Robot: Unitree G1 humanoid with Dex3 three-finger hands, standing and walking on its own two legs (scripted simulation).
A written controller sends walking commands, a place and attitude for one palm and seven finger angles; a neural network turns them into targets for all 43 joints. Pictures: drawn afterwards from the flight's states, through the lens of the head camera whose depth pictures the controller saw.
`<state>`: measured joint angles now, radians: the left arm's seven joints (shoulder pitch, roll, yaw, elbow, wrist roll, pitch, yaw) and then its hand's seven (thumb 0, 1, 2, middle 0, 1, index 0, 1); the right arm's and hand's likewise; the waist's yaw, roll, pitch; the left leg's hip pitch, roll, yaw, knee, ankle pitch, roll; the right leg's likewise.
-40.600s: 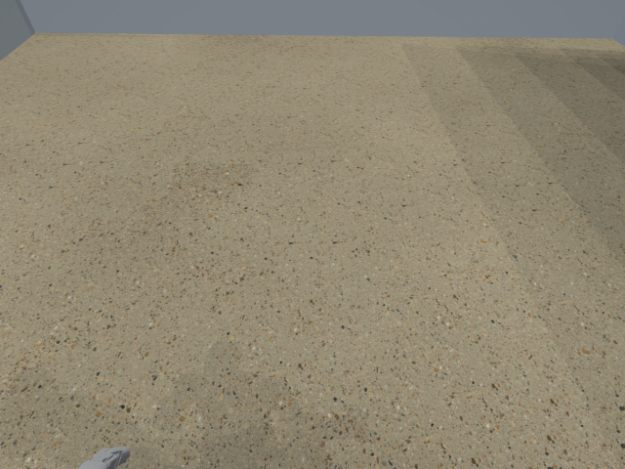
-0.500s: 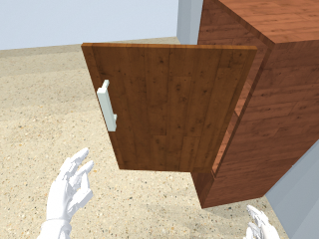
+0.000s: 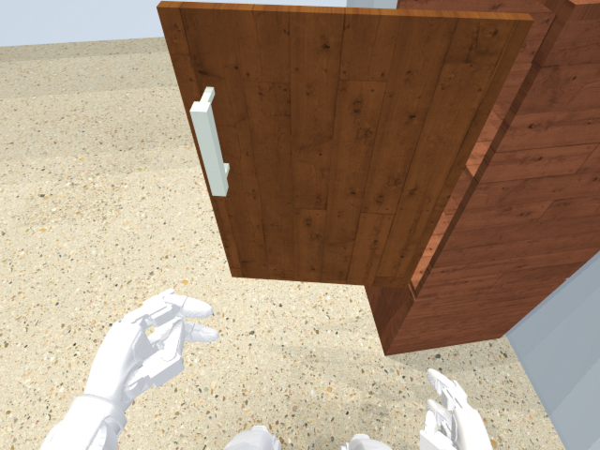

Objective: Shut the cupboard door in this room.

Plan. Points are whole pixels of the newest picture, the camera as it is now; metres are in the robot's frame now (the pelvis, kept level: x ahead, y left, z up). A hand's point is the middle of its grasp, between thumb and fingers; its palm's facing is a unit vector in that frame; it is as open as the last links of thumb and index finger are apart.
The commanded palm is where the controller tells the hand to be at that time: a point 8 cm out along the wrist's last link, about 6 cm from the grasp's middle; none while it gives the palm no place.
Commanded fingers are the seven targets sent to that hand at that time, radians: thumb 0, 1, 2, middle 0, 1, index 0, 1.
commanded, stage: raise the hand and make a fist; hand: left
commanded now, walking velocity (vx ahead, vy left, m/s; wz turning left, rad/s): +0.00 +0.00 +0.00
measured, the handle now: (214, 144) +0.49 +0.15 +0.14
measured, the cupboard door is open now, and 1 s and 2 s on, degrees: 77 77 77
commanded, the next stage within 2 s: bring the fist close to the handle in 1.16 s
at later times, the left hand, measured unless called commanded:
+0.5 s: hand (102, 311) +0.24 +0.22 +0.13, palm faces +0.05 -1.00 -0.05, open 3.1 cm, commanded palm +0.21 +0.27 +0.12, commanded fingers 0.00 0.90 0.90 -1.30 -1.50 -1.30 -1.50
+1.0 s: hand (124, 303) +0.25 +0.20 +0.12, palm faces -0.05 -1.00 -0.04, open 3.1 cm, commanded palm +0.23 +0.26 +0.14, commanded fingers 0.00 0.90 0.90 -1.30 -1.50 -1.30 -1.50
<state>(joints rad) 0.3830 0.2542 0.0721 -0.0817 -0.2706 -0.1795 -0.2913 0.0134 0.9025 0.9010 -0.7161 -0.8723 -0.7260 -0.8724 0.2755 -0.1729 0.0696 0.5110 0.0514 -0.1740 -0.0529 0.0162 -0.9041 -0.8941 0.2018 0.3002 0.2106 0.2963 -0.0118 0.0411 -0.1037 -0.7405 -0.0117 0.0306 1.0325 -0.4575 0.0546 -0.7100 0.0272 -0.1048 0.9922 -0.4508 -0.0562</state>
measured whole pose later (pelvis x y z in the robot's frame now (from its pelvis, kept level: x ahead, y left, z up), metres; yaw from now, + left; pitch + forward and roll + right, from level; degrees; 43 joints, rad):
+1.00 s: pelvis +0.03 +0.02 +0.05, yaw +0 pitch +2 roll -2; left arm 0.33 0.27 0.14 -0.11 -0.26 -0.06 -0.25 0.01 0.90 0.90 -1.29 -1.50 -1.30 -1.50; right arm 0.28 -0.26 0.05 0.57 0.05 -0.25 -0.06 0.02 -0.91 -0.89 0.20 0.30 0.21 0.30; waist 0.01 0.04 -0.06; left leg -0.39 -0.05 0.04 0.71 -0.36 0.08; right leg -0.36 0.01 -0.08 0.67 -0.35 -0.02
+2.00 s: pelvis +0.04 +0.00 +0.05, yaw +0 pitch +4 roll +0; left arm -0.03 0.18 0.04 0.17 -0.20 -0.11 -0.12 0.02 0.90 0.90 -1.30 -1.50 -1.30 -1.50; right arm 0.26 -0.26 0.04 0.61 0.05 -0.20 -0.03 0.02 -0.91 -0.89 0.20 0.30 0.21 0.30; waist -0.01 0.04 -0.05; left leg -0.39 -0.03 0.04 0.68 -0.36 0.05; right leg -0.38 0.02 -0.07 0.68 -0.37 -0.05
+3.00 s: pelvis +0.03 +0.00 +0.05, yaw -1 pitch +4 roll +0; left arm -0.39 0.19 0.06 0.57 -0.17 -0.20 -0.07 0.02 0.90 0.90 -1.30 -1.50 -1.31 -1.50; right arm 0.26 -0.25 0.04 0.63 0.06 -0.08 -0.02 0.01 -0.91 -0.89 0.20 0.30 0.21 0.30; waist -0.04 0.03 -0.04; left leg -0.40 -0.03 0.06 0.66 -0.33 0.05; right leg -0.40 0.03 -0.06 0.66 -0.34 -0.05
